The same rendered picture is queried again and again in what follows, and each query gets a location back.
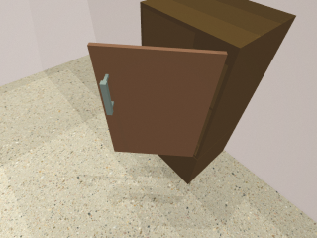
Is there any cupboard door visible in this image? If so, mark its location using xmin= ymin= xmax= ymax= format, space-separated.
xmin=87 ymin=42 xmax=228 ymax=157

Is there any handle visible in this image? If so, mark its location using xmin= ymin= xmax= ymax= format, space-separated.
xmin=99 ymin=73 xmax=114 ymax=115

